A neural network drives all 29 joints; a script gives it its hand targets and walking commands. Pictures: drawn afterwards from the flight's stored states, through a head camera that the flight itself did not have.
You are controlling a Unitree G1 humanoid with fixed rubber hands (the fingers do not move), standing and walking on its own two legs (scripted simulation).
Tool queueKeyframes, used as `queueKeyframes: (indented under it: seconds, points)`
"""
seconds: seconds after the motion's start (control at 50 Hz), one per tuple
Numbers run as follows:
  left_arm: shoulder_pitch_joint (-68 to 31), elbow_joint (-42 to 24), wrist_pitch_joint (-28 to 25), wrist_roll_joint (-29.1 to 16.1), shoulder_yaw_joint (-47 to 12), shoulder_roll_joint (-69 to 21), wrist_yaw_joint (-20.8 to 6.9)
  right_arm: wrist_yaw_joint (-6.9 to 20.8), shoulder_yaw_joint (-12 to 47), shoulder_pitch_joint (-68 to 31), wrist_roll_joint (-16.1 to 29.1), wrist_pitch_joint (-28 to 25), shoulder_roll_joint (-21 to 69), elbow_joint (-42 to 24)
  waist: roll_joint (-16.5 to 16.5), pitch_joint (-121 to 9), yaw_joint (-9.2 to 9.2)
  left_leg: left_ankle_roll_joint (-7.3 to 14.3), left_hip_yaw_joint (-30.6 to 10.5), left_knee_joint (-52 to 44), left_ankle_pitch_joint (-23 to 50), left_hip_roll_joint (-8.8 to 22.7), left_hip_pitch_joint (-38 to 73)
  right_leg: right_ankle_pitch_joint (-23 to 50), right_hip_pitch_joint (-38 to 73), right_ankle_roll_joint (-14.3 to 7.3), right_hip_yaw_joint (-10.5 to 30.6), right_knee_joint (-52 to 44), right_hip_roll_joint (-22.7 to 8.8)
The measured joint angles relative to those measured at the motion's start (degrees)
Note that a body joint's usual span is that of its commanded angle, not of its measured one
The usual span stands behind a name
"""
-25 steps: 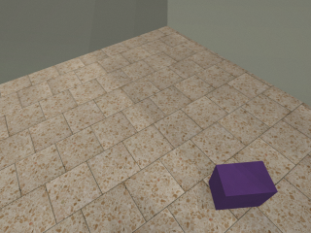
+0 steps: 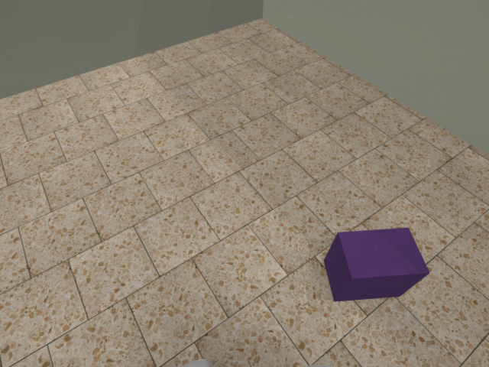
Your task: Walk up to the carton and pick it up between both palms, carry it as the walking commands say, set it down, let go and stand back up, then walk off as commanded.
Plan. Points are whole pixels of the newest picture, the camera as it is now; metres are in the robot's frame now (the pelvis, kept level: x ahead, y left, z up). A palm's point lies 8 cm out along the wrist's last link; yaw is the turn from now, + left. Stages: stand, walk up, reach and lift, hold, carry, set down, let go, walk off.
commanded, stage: walk off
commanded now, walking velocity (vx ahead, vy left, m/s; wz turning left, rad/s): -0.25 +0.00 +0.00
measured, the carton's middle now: (370, 265) +0.54 -0.47 -0.63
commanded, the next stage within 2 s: none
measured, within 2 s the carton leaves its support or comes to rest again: neither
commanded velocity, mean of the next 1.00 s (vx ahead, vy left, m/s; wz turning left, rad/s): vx -0.25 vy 0.00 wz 0.00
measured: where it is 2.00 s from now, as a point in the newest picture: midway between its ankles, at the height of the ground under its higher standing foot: outside the picture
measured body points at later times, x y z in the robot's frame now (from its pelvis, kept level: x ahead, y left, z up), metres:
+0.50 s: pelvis -0.13 -0.02 +0.02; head -0.10 -0.04 +0.47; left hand -0.09 +0.25 -0.11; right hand -0.09 -0.28 -0.15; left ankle -0.17 +0.12 -0.63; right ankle -0.14 -0.12 -0.72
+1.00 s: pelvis -0.27 +0.01 +0.02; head -0.23 +0.02 +0.47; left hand -0.22 +0.28 -0.13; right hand -0.18 -0.25 -0.12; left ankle -0.23 +0.12 -0.72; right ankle -0.33 -0.13 -0.68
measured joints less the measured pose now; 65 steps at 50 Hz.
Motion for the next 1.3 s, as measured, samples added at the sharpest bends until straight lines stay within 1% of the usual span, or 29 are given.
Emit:
queueKeyframes:
  seconds: [0.02,0.06,0.1,0.12,0.16,0.22,0.28,0.3,0.32,0.36,0.42,0.48,0.52,0.6,0.66,0.68,0.7,0.74,0.8,0.84,0.92,1.0,1.08,1.1,1.14,1.18,1.22,1.26,1.3]
  points:
    - [-0.4,0.0,0.6,0.3,0.2,0.1,0.1,-0.1,0.0,0.2,-0.3,0.1,0.7,-0.4,-0.2,-0.2,-0.39,0.2,0.2,0.1,0.4,0.0,-0.8,-4.7,-2.3,-0.3,0.6,4.9,0.4]
    - [-1.4,-0.6,1.5,0.4,0.4,-0.1,0.1,-0.2,-0.3,0.3,-1.1,0.1,1.7,-0.9,0.6,-0.1,-1.31,0.5,0.0,-2.0,2.6,0.6,-1.6,-10.9,-7.4,-1.0,2.9,19.3,3.8]
    - [-2.0,-1.2,1.1,0.2,0.4,-0.8,-0.4,-0.6,-0.7,0.2,-1.2,0.4,2.2,-1.0,1.6,-0.3,-1.36,0.6,-0.2,-6.1,5.9,1.0,-1.5,-11.4,-9.6,-1.9,3.4,28.9,6.3]
    - [-2.0,-1.4,0.6,0.3,0.3,-1.1,-0.5,-0.8,-0.9,-0.2,-1.2,0.6,2.2,-1.1,2.0,-0.5,-1.11,0.6,0.0,-8.3,7.6,1.0,-1.2,-10.8,-9.3,-2.1,3.0,30.4,6.9]
    - [-1.3,-1.5,-0.1,0.3,0.2,-1.6,-0.3,-1.0,-1.0,-1.3,-0.9,0.4,2.2,-1.5,2.5,-1.4,-0.91,0.6,0.1,-11.6,10.3,1.1,-1.3,-11.1,-6.3,-1.9,1.2,26.1,7.0]
    - [0.6,-1.2,-0.4,-0.3,0.2,-2.3,0.4,-1.5,-1.4,-3.3,-0.6,0.1,2.0,-2.1,3.0,-2.6,-0.64,0.5,0.6,-14.3,13.1,1.2,-1.6,-13.7,1.0,-1.8,-0.5,12.3,6.9]
    - [3.4,-1.2,-0.7,-0.6,-0.1,-3.1,0.8,-1.5,-1.9,-4.0,0.2,0.5,1.5,-2.8,2.9,-4.0,0.03,-0.2,1.3,-14.5,14.1,0.6,-3.4,-7.8,9.0,-2.9,0.1,-7.1,6.0]
    - [4.3,-1.1,-0.8,-0.5,0.2,-3.4,0.7,-1.5,-1.9,-4.3,0.3,0.7,1.6,-2.9,2.5,-3.8,0.70,-0.9,1.5,-11.3,8.2,0.5,-5.0,-3.1,8.7,-3.4,0.9,-8.9,5.5]
    - [4.9,-0.9,-0.6,-0.1,0.3,-4.0,0.4,-1.3,-2.1,-4.2,0.1,0.8,1.5,-3.0,2.9,-3.1,0.54,-1.3,-0.7,-5.0,1.0,-0.1,-6.9,-2.1,8.3,-3.8,0.6,-8.0,5.6]
    - [6.2,-1.0,-0.5,0.8,0.3,-5.0,0.1,-0.7,-2.5,-3.2,-0.1,1.4,1.3,-2.7,3.0,-3.1,1.23,-1.5,-5.9,9.2,-6.7,-3.7,-10.4,-2.3,7.8,-4.2,0.6,-7.4,4.8]
    - [7.0,-1.1,-1.1,1.0,0.4,-5.4,0.3,0.0,-3.1,-2.3,0.3,1.2,1.0,-2.5,3.2,-3.4,0.93,-1.1,-9.5,24.2,-8.1,-7.3,-11.4,-1.2,7.1,-4.1,0.6,-8.6,4.1]
    - [5.4,-1.7,-1.7,0.5,0.6,-5.1,0.8,-0.1,-3.6,-1.5,-0.2,0.8,0.9,-1.8,3.2,-3.2,0.33,-1.9,-9.7,28.7,-8.6,-8.1,-7.9,-0.2,5.3,-4.2,0.2,-7.9,3.7]
    - [3.7,-2.6,-2.3,0.2,0.5,-4.7,1.1,-0.5,-3.6,-1.1,-0.3,1.2,1.3,-1.5,2.7,-2.7,0.36,-3.0,-8.4,25.2,-9.9,-7.3,-3.9,0.3,3.9,-4.2,0.0,-7.3,3.5]
    - [0.9,-3.4,-2.9,0.1,-0.1,-4.4,1.5,-1.4,-3.1,-1.6,0.9,1.2,2.4,-1.8,1.5,-1.0,0.60,-4.2,-5.7,10.2,-13.4,-5.3,4.1,2.1,1.5,-3.7,-0.4,-6.6,3.0]
    - [-0.2,-3.6,-2.3,0.2,0.2,-4.0,1.0,-1.4,-2.7,-2.4,1.5,0.6,3.1,-2.4,0.7,-0.1,0.52,-3.2,-4.8,-4.5,-5.5,-4.4,9.5,3.2,-1.0,-2.9,-0.8,-5.0,2.7]
    - [-0.2,-3.7,-2.1,0.0,0.4,-3.7,0.8,-1.3,-2.7,-2.4,1.3,0.2,3.3,-2.7,0.3,-0.1,0.45,-1.3,-4.7,-8.0,-5.2,-4.4,10.5,3.3,-2.3,-2.5,-0.8,-3.9,2.6]
    - [-0.2,-3.5,-1.8,-0.1,0.7,-3.1,0.7,-1.1,-2.7,-2.4,1.1,-0.1,3.8,-2.7,-0.6,0.1,0.64,0.1,-4.4,-8.2,-5.2,-4.9,10.0,-1.1,-4.0,-2.2,-0.1,-0.4,2.5]
    - [0.4,-3.1,-0.8,0.1,1.3,-2.8,0.8,-1.0,-2.3,-2.1,0.1,-0.5,4.5,-3.1,-0.4,0.2,0.06,1.0,-4.8,-8.0,-4.2,-4.1,9.2,-10.3,-7.6,-1.9,3.5,12.2,5.6]
    - [1.2,-2.5,-0.2,-0.1,2.1,-2.3,0.2,-1.4,-2.1,-1.9,-0.2,0.1,5.3,-3.4,-0.3,-0.5,0.57,0.7,-4.8,-10.7,-1.2,-2.9,9.1,-11.0,-10.4,-2.0,7.0,27.8,9.2]
    - [1.5,-2.2,-0.2,0.1,2.4,-2.1,0.0,-1.6,-2.1,-2.7,0.1,0.4,5.2,-3.9,0.0,-0.9,0.76,0.7,-4.9,-11.7,0.4,-2.3,8.5,-10.0,-9.5,-1.3,7.2,30.5,9.8]
    - [1.7,-2.0,-0.3,-0.2,2.6,-2.5,0.5,-2.1,-2.2,-5.2,0.1,-0.5,4.3,-4.4,1.1,-1.1,0.81,0.7,-5.0,-12.9,3.0,-1.9,7.1,-11.6,-2.9,0.6,5.0,18.9,8.1]
    - [1.8,-1.9,-0.9,-0.8,2.6,-3.1,0.8,-2.1,-2.1,-6.3,-0.1,-1.1,3.3,-4.3,2.4,-1.2,0.63,0.2,-4.9,-12.9,5.1,-1.6,5.2,-11.5,3.4,0.7,3.1,5.8,6.5]
    - [2.5,-2.5,-2.2,-0.9,2.3,-3.1,1.0,-1.2,-2.5,-6.0,0.2,-0.2,2.1,-4.0,3.0,-1.1,1.09,-1.1,-4.2,-9.3,5.8,-1.8,1.3,0.3,9.2,-0.5,2.6,-11.2,5.3]
    - [2.6,-2.4,-2.2,-0.7,2.2,-3.7,0.8,-1.1,-2.9,-5.8,0.1,0.2,1.4,-3.9,4.1,-0.5,0.68,-1.4,-5.0,-5.1,0.3,-1.6,-0.4,0.9,8.7,-1.5,2.2,-10.5,5.8]
    - [2.8,-2.9,-2.0,0.2,1.9,-4.6,0.2,-1.0,-3.5,-4.6,0.2,1.1,0.4,-3.8,4.7,0.1,0.88,-1.5,-8.2,8.0,-9.8,-4.1,-4.3,0.3,7.5,-2.7,2.2,-8.6,5.4]
    - [3.1,-3.2,-1.8,0.6,1.8,-5.1,0.2,-0.4,-3.9,-3.6,0.4,1.6,-0.1,-3.2,4.5,-0.3,0.92,-1.0,-10.5,20.2,-12.1,-6.9,-7.1,0.9,6.6,-3.0,2.5,-8.6,4.7]
    - [2.6,-3.3,-1.4,0.6,1.6,-5.3,0.5,0.0,-4.3,-2.6,0.3,1.5,-0.3,-2.7,4.3,-0.8,0.16,-1.1,-11.1,27.8,-11.1,-8.1,-7.5,2.1,5.9,-2.9,2.3,-9.2,4.1]
    - [1.5,-3.9,-1.3,0.3,1.5,-5.3,0.7,0.1,-4.3,-1.4,0.1,1.3,-0.2,-2.2,3.9,-1.2,-0.28,-1.9,-10.2,28.5,-10.6,-7.8,-5.4,3.3,4.9,-2.9,2.2,-9.5,3.8]
    - [-0.2,-4.6,-1.4,0.3,1.2,-5.2,0.9,-0.1,-4.4,-0.7,0.0,1.2,0.3,-1.7,3.2,-1.2,-0.55,-2.7,-8.6,24.0,-10.9,-6.7,-1.8,4.3,3.7,-2.9,2.2,-9.4,3.6]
